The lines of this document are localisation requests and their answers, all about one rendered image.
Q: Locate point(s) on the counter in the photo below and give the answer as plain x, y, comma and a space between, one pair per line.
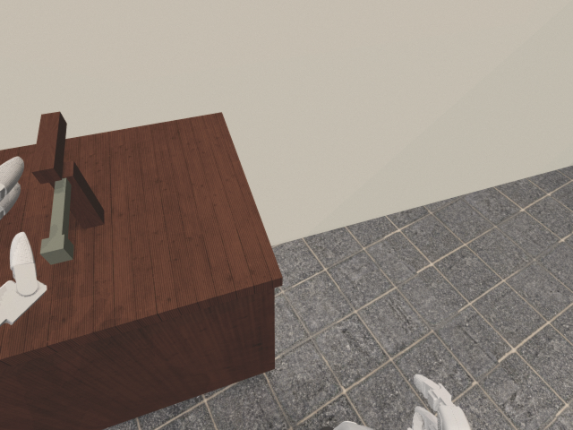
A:
171, 290

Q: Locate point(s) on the robot left hand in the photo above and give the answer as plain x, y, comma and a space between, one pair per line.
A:
17, 298

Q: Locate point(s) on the tap lever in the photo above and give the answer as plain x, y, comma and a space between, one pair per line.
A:
58, 248

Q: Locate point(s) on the robot right hand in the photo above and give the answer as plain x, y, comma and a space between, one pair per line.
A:
449, 417

